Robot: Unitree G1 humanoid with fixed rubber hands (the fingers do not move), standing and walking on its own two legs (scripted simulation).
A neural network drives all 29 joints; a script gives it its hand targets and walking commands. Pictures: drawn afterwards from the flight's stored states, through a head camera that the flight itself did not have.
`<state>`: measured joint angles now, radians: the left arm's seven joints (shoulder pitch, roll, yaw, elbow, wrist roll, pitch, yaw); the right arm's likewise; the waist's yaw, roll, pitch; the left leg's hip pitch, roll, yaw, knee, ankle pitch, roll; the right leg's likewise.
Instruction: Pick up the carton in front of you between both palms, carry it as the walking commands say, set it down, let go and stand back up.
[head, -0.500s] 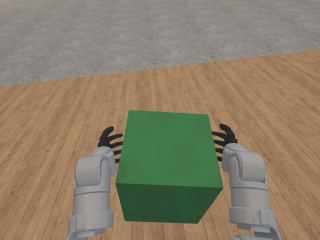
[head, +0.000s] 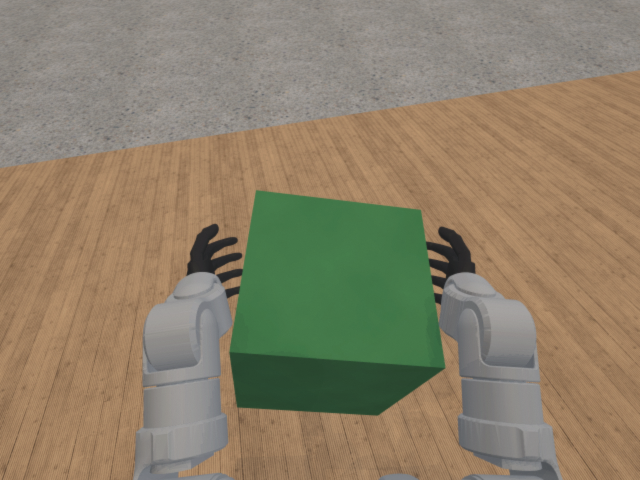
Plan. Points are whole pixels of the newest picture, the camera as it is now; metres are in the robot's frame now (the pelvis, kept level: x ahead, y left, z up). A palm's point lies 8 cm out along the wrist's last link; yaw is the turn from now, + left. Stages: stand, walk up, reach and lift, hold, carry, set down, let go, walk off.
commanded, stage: carry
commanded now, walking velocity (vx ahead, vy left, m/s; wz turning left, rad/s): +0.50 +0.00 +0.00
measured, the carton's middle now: (323, 314) +0.34 +0.00 +0.00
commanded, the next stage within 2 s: none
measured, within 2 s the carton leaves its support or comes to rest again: neither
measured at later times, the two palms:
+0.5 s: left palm (249, 163) +0.62 +0.11 +0.05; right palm (416, 148) +0.63 -0.19 +0.05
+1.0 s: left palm (239, 102) +0.91 +0.15 +0.00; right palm (366, 95) +0.90 -0.14 +0.01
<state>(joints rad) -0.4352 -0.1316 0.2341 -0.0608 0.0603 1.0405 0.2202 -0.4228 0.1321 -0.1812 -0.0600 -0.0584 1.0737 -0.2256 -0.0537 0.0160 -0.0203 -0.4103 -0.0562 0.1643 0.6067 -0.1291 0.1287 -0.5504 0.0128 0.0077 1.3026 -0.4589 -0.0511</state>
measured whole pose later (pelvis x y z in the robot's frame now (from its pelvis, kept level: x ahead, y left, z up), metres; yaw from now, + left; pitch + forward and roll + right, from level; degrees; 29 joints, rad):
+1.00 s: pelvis +0.57 +0.02 -0.08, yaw +0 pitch +4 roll -2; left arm -0.47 -0.17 0.25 0.04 0.10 1.03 0.24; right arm -0.48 0.14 -0.28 0.03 -0.08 1.06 -0.24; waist -0.02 0.03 -0.03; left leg -0.41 -0.03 0.14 0.62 -0.16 0.12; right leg -0.60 -0.01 -0.03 1.20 -0.43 -0.04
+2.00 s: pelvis +1.17 +0.10 -0.15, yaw +0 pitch +7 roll -3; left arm -0.45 -0.19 0.25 -0.06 0.08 1.02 0.23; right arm -0.45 0.16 -0.28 -0.08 -0.04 1.05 -0.24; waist -0.04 0.01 -0.02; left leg -0.35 -0.02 0.12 0.55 -0.19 0.10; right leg -0.62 -0.02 -0.03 1.14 -0.37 -0.03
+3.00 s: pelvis +1.85 +0.13 -0.25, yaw +0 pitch +5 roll +0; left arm -0.44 -0.19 0.25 -0.09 0.11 1.04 0.22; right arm -0.47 0.14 -0.24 -0.04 -0.03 1.03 -0.25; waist -0.07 0.01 -0.02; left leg -0.32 -0.05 0.12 0.59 -0.22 0.10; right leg -0.70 -0.05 0.02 1.09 -0.31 -0.05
